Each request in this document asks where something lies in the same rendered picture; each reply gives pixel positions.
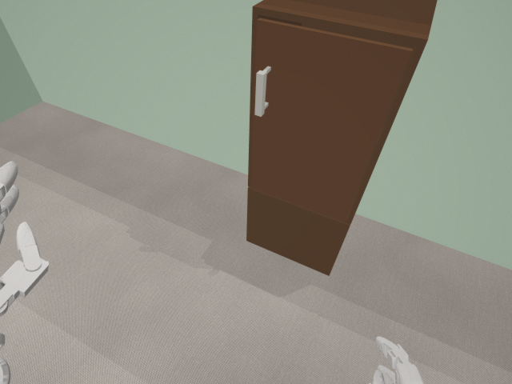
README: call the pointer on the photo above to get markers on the handle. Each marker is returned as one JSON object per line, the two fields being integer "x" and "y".
{"x": 260, "y": 94}

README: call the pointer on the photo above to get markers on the left robot hand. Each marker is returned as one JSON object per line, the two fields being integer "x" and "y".
{"x": 21, "y": 278}

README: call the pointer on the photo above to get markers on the right robot hand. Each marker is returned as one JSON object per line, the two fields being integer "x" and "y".
{"x": 405, "y": 372}

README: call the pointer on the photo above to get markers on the cupboard door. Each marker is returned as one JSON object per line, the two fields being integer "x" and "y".
{"x": 329, "y": 95}

